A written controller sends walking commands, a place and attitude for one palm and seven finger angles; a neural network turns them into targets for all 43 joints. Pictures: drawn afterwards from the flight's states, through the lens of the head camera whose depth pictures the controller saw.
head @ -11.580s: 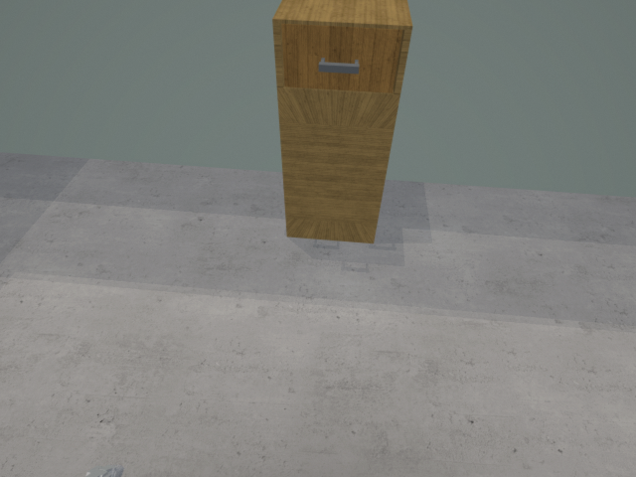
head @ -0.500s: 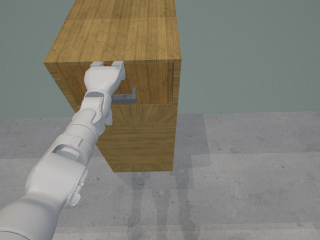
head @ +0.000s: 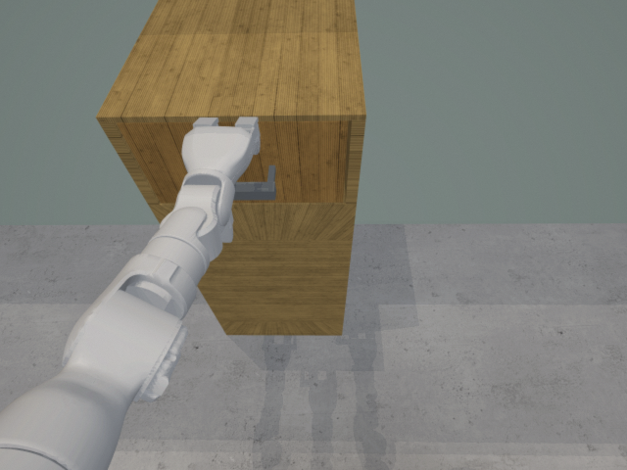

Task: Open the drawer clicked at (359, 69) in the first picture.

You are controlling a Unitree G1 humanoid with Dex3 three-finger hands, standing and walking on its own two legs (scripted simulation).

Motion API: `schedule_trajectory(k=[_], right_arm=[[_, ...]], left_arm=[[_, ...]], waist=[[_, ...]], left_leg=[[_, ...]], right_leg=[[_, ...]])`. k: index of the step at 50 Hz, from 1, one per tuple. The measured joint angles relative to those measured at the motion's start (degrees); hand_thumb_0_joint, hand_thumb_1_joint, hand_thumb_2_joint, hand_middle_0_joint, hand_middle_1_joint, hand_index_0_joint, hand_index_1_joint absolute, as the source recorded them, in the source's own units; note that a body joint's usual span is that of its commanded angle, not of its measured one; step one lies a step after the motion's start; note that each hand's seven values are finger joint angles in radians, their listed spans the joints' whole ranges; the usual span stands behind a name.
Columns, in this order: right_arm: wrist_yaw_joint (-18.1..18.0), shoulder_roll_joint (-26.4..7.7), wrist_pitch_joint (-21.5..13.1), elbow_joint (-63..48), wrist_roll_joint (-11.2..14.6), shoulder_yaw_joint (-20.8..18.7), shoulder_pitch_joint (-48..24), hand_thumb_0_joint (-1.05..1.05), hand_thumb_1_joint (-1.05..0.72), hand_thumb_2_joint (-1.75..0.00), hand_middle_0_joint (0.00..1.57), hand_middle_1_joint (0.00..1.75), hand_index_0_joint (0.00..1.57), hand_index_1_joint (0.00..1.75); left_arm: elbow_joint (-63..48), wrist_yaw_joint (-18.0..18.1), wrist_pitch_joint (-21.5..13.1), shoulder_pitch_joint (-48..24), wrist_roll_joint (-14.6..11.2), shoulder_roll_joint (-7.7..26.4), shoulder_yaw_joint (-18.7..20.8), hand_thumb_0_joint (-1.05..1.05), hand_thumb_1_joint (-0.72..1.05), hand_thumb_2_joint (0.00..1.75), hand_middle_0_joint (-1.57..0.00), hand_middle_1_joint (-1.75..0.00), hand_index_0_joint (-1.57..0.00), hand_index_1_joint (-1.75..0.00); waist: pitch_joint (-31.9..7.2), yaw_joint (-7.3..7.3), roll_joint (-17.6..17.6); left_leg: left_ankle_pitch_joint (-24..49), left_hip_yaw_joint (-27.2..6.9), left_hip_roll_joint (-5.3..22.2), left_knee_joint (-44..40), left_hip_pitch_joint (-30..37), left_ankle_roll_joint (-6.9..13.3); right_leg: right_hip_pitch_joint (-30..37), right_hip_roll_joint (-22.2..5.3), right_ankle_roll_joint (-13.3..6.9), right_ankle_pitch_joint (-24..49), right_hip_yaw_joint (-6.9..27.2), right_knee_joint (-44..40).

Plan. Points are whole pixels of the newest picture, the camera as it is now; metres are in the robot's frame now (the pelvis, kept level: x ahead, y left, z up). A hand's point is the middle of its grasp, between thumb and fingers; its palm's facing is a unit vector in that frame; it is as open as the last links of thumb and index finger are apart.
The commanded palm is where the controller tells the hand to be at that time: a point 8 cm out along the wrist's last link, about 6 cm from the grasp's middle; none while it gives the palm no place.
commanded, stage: move the hooked fingers above the handle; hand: left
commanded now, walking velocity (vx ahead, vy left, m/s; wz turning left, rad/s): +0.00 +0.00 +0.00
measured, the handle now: (240, 181) +0.53 +0.10 +0.02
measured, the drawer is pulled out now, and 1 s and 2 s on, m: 0.00 0.00 0.00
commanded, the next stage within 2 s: lower the fingers behind the handle in 1.88 s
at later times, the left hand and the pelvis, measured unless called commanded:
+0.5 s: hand (239, 179) +0.49 +0.09 +0.07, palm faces -0.02 -0.01 -1.00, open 13.6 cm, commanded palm +0.48 +0.10 +0.14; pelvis +0.00 -0.01 +0.00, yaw -2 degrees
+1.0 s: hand (238, 177) +0.49 +0.09 +0.08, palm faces -0.01 -0.01 -1.00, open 13.7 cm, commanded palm +0.47 +0.11 +0.14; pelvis +0.00 -0.01 +0.01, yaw -3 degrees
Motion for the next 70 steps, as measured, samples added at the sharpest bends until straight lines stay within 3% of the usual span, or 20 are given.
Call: schedule_trajectory(k=[3, 12, 22, 59, 70], right_arm=[[-0.1, -0.1, 0.0, -0.1, 0.0, -0.1, 0.2, 0.0, -0.91, -0.9, 0.2, 0.3, 0.2, 0.3], [-0.5, -0.1, -0.1, -0.4, 0.1, 0.4, 0.2, 0.0, -0.91, -0.9, 0.2, 0.3, 0.2, 0.3], [-1.2, 0.0, 0.0, -0.7, 0.6, 0.8, 0.1, 0.0, -0.91, -0.9, 0.2, 0.3, 0.2, 0.3], [-2.4, -0.3, -0.5, -1.5, 0.8, 1.0, -1.0, 0.0, -0.9, -0.9, 0.2, 0.3, 0.2, 0.3], [-2.1, -0.5, -0.3, -1.3, 0.9, 0.8, -0.7, 0.0, -0.9, -0.9, 0.2, 0.3, 0.2, 0.3]], left_arm=[[-0.3, -0.2, -0.6, 0.2, -0.2, -0.3, -0.5, 0.0, -0.49, 0.3, -0.36, -1.22, -0.33, -1.22], [-0.5, 2.0, -1.1, 1.6, 1.4, -0.1, 3.1, 0.0, -0.49, 0.3, -0.38, -1.22, -0.34, -1.23], [-1.3, 1.0, -1.2, 2.9, 1.5, 0.9, 4.8, 0.0, -0.49, 0.3, -0.38, -1.21, -0.35, -1.22], [-3.9, 0.7, -3.9, 5.6, 3.2, 2.4, 8.2, 0.0, -0.49, 0.3, -0.39, -1.21, -0.35, -1.21], [-4.3, 0.4, -2.8, 5.5, 2.8, 2.6, 7.3, 0.0, -0.49, 0.3, -0.38, -1.22, -0.35, -1.22]], waist=[[0.1, -0.18, 0.1], [0.4, -0.71, 0.4], [0.9, -0.95, 0.6], [1.1, -0.73, 0.5], [0.8, -0.43, 0.4]], left_leg=[[0.0, 0.1, 0.1, -0.1, 0.2, -0.1], [0.3, 1.0, 0.5, -0.9, 0.8, -0.3], [1.1, 1.6, 1.0, -2.9, 2.7, -0.6], [1.5, 2.7, 1.2, -4.4, 4.3, -0.6], [1.5, 2.7, 1.2, -4.6, 4.6, -0.6]], right_leg=[[0.2, 0.1, -0.1, 0.0, 0.1, 0.0], [0.1, 0.6, -0.3, 0.4, 0.9, -0.3], [1.5, 1.2, -0.6, 1.2, 1.6, -1.8], [2.4, 1.6, -0.6, 1.6, 2.7, -2.6], [2.7, 1.6, -0.6, 1.7, 2.7, -2.8]])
